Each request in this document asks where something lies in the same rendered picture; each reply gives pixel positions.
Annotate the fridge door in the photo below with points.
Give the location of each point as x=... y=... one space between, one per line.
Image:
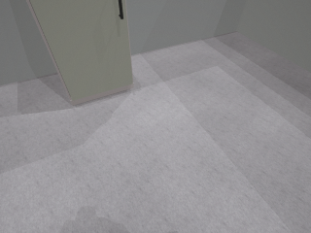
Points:
x=89 y=42

